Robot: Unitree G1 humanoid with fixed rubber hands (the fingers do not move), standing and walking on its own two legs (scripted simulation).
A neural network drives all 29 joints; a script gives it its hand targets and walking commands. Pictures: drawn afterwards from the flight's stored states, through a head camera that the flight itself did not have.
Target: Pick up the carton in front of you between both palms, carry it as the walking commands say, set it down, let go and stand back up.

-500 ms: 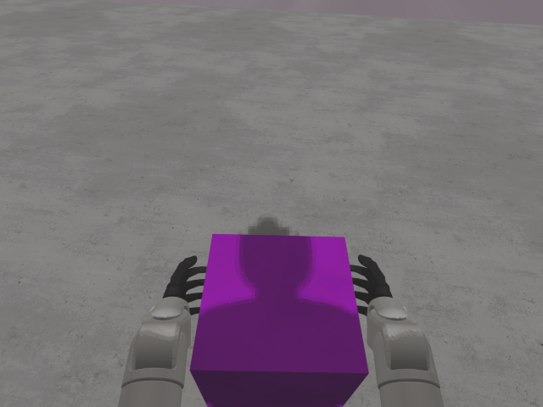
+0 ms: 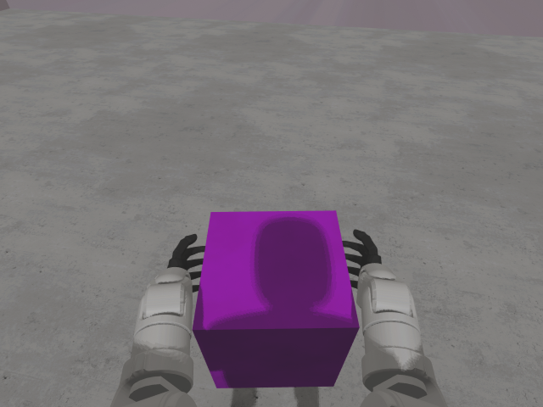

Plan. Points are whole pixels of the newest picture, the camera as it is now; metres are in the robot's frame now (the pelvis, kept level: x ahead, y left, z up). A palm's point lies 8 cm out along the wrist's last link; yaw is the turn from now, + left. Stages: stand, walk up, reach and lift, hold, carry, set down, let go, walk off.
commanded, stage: set down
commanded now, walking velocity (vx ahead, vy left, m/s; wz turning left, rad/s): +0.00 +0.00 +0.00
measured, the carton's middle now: (274, 302) +0.33 +0.00 -0.03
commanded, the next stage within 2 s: none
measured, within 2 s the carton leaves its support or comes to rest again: neither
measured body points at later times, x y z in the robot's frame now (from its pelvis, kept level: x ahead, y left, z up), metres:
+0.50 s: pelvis -0.01 +0.01 -0.09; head +0.21 +0.01 +0.30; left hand +0.41 +0.15 -0.18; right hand +0.38 -0.15 -0.17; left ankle +0.05 +0.12 -0.73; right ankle +0.07 -0.10 -0.73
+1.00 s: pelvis -0.02 +0.02 -0.21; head +0.24 +0.02 +0.15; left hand +0.46 +0.14 -0.32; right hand +0.42 -0.16 -0.31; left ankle +0.05 +0.12 -0.73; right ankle +0.07 -0.10 -0.73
